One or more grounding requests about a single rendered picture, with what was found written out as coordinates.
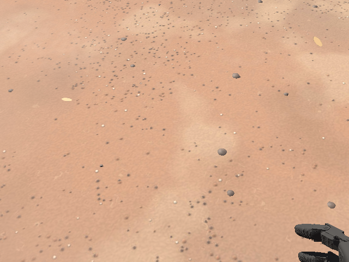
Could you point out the robot right hand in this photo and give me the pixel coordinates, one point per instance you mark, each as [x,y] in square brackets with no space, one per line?
[330,236]

